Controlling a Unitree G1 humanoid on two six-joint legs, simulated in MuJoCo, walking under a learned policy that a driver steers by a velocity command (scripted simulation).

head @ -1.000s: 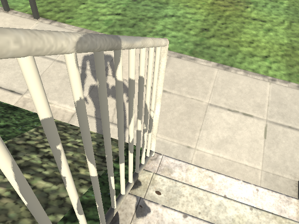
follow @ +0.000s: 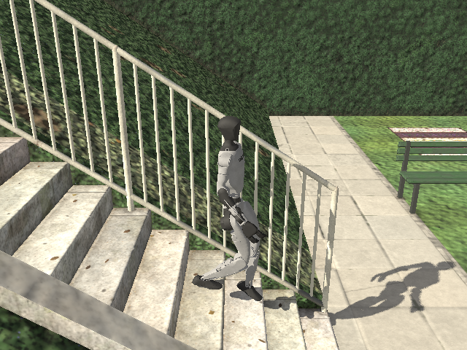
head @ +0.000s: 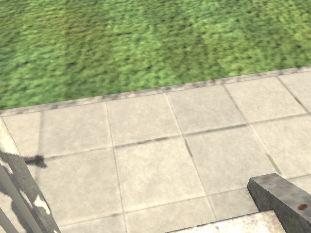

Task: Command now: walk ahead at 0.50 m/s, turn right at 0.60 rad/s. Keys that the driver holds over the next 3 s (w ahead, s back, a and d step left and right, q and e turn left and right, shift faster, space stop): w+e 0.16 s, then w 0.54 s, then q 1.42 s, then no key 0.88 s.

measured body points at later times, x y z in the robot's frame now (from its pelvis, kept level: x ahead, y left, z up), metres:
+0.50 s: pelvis +0.24 +0.00 -0.17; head +0.26 +0.01 +0.28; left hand +0.47 +0.16 -0.30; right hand +0.03 -0.18 -0.29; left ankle +0.04 +0.10 -0.79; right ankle +0.41 -0.11 -0.88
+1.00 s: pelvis +0.50 -0.05 -0.33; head +0.50 -0.04 +0.12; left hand +0.49 +0.19 -0.49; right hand +0.59 -0.31 -0.46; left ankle +0.65 +0.02 -1.06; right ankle +0.39 -0.10 -0.98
